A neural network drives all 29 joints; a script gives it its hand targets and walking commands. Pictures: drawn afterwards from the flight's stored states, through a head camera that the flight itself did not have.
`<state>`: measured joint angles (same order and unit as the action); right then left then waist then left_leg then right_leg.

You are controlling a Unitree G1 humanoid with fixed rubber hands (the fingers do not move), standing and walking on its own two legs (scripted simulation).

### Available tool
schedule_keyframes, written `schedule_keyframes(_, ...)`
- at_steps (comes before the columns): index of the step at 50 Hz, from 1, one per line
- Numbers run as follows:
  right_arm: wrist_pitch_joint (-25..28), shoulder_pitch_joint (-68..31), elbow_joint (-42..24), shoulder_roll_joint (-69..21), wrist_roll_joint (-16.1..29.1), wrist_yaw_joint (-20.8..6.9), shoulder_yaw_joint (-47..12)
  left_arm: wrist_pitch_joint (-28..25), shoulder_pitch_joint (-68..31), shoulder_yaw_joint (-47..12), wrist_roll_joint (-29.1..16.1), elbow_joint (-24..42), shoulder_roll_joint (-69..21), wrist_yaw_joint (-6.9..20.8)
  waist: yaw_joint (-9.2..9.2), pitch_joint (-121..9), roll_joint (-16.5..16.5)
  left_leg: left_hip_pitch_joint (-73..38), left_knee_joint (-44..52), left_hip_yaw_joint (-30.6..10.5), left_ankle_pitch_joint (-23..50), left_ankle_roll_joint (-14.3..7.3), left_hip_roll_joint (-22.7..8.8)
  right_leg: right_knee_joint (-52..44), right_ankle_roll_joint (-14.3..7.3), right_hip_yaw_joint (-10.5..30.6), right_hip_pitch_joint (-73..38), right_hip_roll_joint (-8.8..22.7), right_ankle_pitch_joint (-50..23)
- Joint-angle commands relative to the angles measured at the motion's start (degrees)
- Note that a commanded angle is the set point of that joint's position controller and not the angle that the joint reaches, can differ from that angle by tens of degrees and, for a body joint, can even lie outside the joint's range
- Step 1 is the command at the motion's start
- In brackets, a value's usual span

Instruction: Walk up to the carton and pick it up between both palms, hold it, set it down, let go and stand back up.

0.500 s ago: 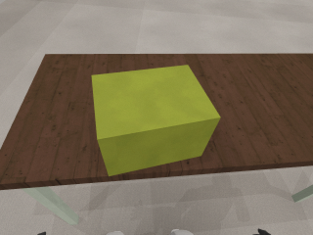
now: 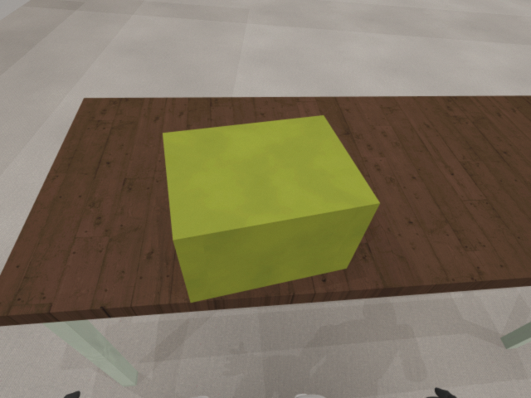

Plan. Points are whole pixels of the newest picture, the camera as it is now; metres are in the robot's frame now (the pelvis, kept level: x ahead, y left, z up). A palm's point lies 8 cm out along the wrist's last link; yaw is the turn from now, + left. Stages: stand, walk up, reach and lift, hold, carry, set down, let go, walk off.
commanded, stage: walk up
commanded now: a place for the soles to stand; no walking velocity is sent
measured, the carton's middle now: (260, 204) +0.42 +0.01 +0.04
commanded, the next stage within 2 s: reach and lift in 0.02 s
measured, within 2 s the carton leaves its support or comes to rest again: neither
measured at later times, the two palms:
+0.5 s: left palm (92, 370) +0.18 +0.25 -0.05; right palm out of the picture +0.14 -0.30 -0.07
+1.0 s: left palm (98, 365) +0.18 +0.22 +0.00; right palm (465, 390) +0.14 -0.26 +0.00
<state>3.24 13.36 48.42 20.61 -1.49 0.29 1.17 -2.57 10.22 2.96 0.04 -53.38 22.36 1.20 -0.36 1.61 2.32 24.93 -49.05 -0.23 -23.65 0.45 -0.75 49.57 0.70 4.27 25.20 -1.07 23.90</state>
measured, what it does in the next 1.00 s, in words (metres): stands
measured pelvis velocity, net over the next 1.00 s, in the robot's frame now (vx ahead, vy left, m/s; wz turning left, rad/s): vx -0.03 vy -0.01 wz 0.00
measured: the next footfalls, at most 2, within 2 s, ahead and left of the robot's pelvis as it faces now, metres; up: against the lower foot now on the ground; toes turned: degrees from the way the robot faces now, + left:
none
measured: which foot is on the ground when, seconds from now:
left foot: down 0.00-1.00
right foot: down 0.00-1.00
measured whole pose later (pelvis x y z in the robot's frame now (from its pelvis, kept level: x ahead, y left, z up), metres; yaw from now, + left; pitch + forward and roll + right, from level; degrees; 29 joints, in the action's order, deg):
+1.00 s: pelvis -0.03 -0.01 +0.03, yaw +0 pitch -3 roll +1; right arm 10.8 12.0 31.3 15.4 5.6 -6.0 3.0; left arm 11.0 9.4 2.0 0.0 -15.1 12.1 -6.3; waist -0.4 3.2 4.7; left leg 15.2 -30.0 0.0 -11.6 1.5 -0.4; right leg 33.1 0.0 4.3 16.7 -0.1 13.5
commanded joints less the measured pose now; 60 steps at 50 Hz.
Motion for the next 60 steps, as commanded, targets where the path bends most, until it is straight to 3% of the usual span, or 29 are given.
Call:
schedule_keyframes(1,1.5,-2.4,0.4,15.6,0.3,0.6,3.6,-1.2,0.3,1.6,1.4,3.0,10.6,-1.1,1.65,-6.7,-7.2,-5.0,15.9,-18.0,4.7,-10.1,-9.4,-10.5,-3.9,2.4,-4.4,2.4,-1.3)
schedule_keyframes(2,10.4,-22.5,9.5,6.7,-8.6,-1.9,10.2,13.2,-19.8,-0.4,2.1,18.7,6.1,-3.4,-1.52,5.0,-11.5,11.8,12.4,4.7,-9.8,1.5,-2.1,-6.0,-2.3,-9.2,2.5,1.5,5.4)
schedule_keyframes(3,11.2,-21.3,9.6,10.9,-7.7,-3.4,12.6,19.3,-22.1,-2.2,3.5,20.9,4.5,-4.7,-4.15,6.8,-13.6,14.0,12.9,1.3,-14.9,-0.2,-5.4,-0.8,-3.3,-10.7,-0.7,-1.0,3.6)
schedule_keyframes(4,10.5,-20.1,9.5,13.4,-7.8,-4.5,12.5,22.0,-22.1,-0.9,5.1,21.6,3.2,-4.8,-5.48,8.2,-11.5,18.7,14.1,1.5,-16.5,-1.8,-6.0,1.5,-3.0,-12.2,-2.9,-1.9,1.5)
schedule_keyframes(5,11.0,-17.2,9.1,12.6,-7.5,-5.0,11.8,22.9,-20.1,0.0,5.9,23.2,3.1,-4.5,-4.32,4.8,-9.9,12.1,11.7,2.9,-10.3,-1.2,-4.4,-1.4,-4.3,-10.5,-1.9,-0.7,0.6)
schedule_keyframes(6,11.3,-17.8,7.1,13.8,-7.2,-5.5,12.4,24.5,-20.2,-0.1,6.0,25.5,3.4,-4.5,-3.77,4.1,-8.8,10.5,12.6,2.5,-12.3,-1.6,-4.9,-2.3,-4.2,-11.3,-4.0,-0.9,1.4)
schedule_keyframes(8,9.9,-16.8,2.0,11.9,-6.4,-4.9,13.2,25.4,-21.1,1.8,4.2,29.6,4.9,-4.7,-2.75,0.3,-3.7,6.2,11.4,4.7,-9.1,-1.6,-3.3,-7.1,-4.1,-9.0,-3.4,0.7,3.2)
schedule_keyframes(10,9.7,-14.8,-1.7,11.6,-5.2,-4.5,12.7,25.6,-18.3,2.4,3.2,31.6,4.9,-5.0,-3.21,-3.9,3.3,-3.2,9.7,4.4,-1.2,-1.4,-2.2,-9.7,-3.6,-8.1,1.0,0.6,-3.1)
schedule_keyframes(12,10.2,-13.6,-6.0,12.3,-3.9,-3.8,11.4,24.3,-14.4,2.8,2.8,33.5,4.5,-4.8,-1.60,-6.6,4.4,-6.8,10.9,5.0,3.3,-1.7,-1.7,-12.2,-2.8,-7.9,-3.3,0.4,-8.3)
schedule_keyframes(15,11.4,-8.9,-8.8,12.9,-1.4,-3.6,11.0,22.8,-7.3,3.5,2.7,35.6,3.8,-5.1,-0.55,-12.6,6.4,-15.0,10.5,2.3,17.6,-0.1,-1.0,-13.0,-1.1,-8.6,-7.5,-1.0,-26.2)
schedule_keyframes(16,12.2,-8.8,-6.8,11.7,0.1,-3.8,8.7,22.7,-6.2,4.0,3.5,35.5,3.0,-5.4,0.54,-13.1,1.3,-14.5,11.9,1.9,19.9,0.5,-1.0,-14.5,-1.9,-7.8,-10.1,-0.2,-27.7)
schedule_keyframes(18,12.9,-8.3,-9.7,12.7,0.3,-4.3,8.8,21.7,-2.4,4.5,3.6,34.8,2.0,-5.4,1.66,-11.2,4.3,-16.2,14.2,2.0,19.9,0.3,-0.1,-16.9,-1.3,-7.7,-12.5,-1.2,-25.2)
schedule_keyframes(20,13.4,-6.4,-9.5,12.3,1.3,-4.5,9.2,20.2,-3.0,4.2,2.4,37.5,2.2,-5.9,1.11,-14.1,3.7,-17.3,15.2,1.8,24.0,0.9,-0.1,-17.0,-0.7,-7.6,-13.5,-1.3,-29.2)
schedule_keyframes(21,13.8,-8.2,-12.2,12.0,2.2,-5.0,8.6,18.9,-4.0,4.2,2.1,39.5,1.6,-6.1,2.56,-14.0,2.4,-18.4,17.0,2.0,22.9,0.7,0.0,-19.2,-0.9,-7.1,-14.0,-1.1,-26.1)
schedule_keyframes(22,14.2,-6.7,-11.5,11.0,1.3,-4.4,8.9,18.7,-2.7,3.7,1.2,39.1,1.6,-5.7,1.19,-13.0,5.4,-16.7,16.8,2.2,23.0,0.4,0.0,-19.1,-0.7,-7.4,-14.7,-1.6,-27.6)
schedule_keyframes(23,14.4,-5.3,-14.4,10.1,2.3,-4.8,8.2,17.3,-1.8,3.6,1.0,41.3,1.1,-5.9,2.01,-13.4,3.9,-17.1,17.8,2.8,22.4,0.5,0.2,-19.9,-0.7,-6.8,-15.1,-1.2,-27.7)
schedule_keyframes(26,13.5,-4.4,-12.4,8.6,3.0,-4.8,6.3,17.3,0.5,4.5,0.6,35.4,-0.1,-5.7,2.09,-10.8,5.5,-19.0,21.9,3.4,21.4,-0.2,1.3,-23.8,-0.8,-6.4,-15.8,-1.5,-26.2)
schedule_keyframes(32,12.7,-2.5,-16.4,8.9,4.5,-6.1,7.5,13.6,2.1,3.8,-1.3,39.3,-1.6,-7.2,2.74,-10.7,1.5,-20.4,28.3,5.1,16.6,0.4,0.6,-27.8,-1.6,-6.1,-16.8,-1.6,-19.0)
schedule_keyframes(35,12.0,-3.6,-18.7,6.5,4.5,-5.7,6.1,12.7,0.0,4.0,-2.1,38.3,-1.2,-7.0,2.78,-10.2,3.5,-17.8,29.4,6.2,10.3,-1.0,2.2,-30.0,-1.1,-3.0,-16.8,0.0,-11.4)
schedule_keyframes(40,11.9,-3.8,-25.4,7.3,6.0,-6.8,6.8,9.3,-3.8,-0.1,-4.1,46.8,-3.9,-8.7,2.18,-11.4,4.4,-26.7,25.6,4.2,5.2,-0.2,1.8,-31.6,-5.2,-4.0,-4.1,2.8,-2.1)
schedule_keyframes(42,11.7,-3.7,-28.9,4.8,6.6,-5.6,6.1,8.6,-3.6,0.7,-6.2,47.4,-1.9,-8.3,2.95,-8.7,9.6,-31.7,22.6,4.2,7.0,-0.1,3.9,-36.1,-5.4,-0.9,2.6,5.6,6.1)
schedule_keyframes(43,11.3,-4.8,-32.2,5.4,7.3,-5.8,5.5,9.3,-3.5,1.4,-5.1,47.9,-2.6,-8.2,4.62,-9.4,9.1,-35.9,21.2,3.4,6.6,-0.2,4.5,-37.8,-6.8,0.1,6.7,7.9,10.8)
schedule_keyframes(45,10.7,-3.8,-36.2,4.8,9.6,-5.1,3.9,10.0,-3.7,2.8,-5.5,49.3,-1.5,-8.3,4.51,-9.0,9.8,-45.5,17.2,2.1,10.5,0.2,6.1,-41.5,-8.0,2.5,16.4,11.7,14.7)
schedule_keyframes(50,6.2,-3.9,-37.1,7.9,11.3,-6.0,4.6,14.0,-4.3,0.3,-4.5,52.2,-4.5,-9.4,3.59,-6.1,4.9,-48.0,18.6,-0.6,4.7,0.5,4.9,-39.9,-9.7,-0.8,21.2,10.5,14.3)
schedule_keyframes(52,4.8,-4.7,-36.8,9.4,12.8,-7.4,6.2,15.1,-3.4,-2.4,-4.3,56.2,-7.1,-10.8,3.89,-6.4,-1.9,-39.8,25.8,-1.8,0.1,1.7,1.3,-35.7,-8.2,-3.9,11.2,5.8,4.2)
schedule_keyframes(54,4.0,-7.3,-37.9,13.5,12.5,-9.9,10.3,14.4,-3.3,-6.2,-4.0,55.7,-10.9,-12.6,2.19,-5.7,-10.7,-11.9,41.2,-6.0,-19.8,-0.8,-6.6,-24.4,-2.5,-7.7,-17.1,-4.0,-7.9)
schedule_keyframes(56,4.2,-5.6,-33.4,16.2,13.6,-11.2,10.5,12.9,0.2,-5.0,-0.7,53.6,-13.4,-12.9,2.01,-8.2,-17.4,0.4,43.8,-5.7,-15.8,-1.7,-9.2,-18.6,-0.4,-7.1,-34.2,-6.6,-19.1)
schedule_keyframes(57,5.0,-8.3,-37.7,14.2,14.4,-11.3,9.2,11.6,-2.1,-3.1,-1.7,55.9,-11.7,-12.7,3.01,-10.7,-11.8,-0.7,40.8,-3.0,-12.6,-1.9,-6.5,-20.6,-0.6,-5.0,-33.3,-5.5,-17.4)
schedule_keyframes(60,6.0,-7.8,-39.1,12.6,15.9,-11.4,8.2,9.3,-2.8,-3.4,-4.0,57.5,-12.4,-13.3,3.28,-10.6,-4.9,-8.1,37.4,-1.4,-5.4,-0.4,-3.9,-24.6,-1.9,-4.0,-25.0,-4.2,-14.0)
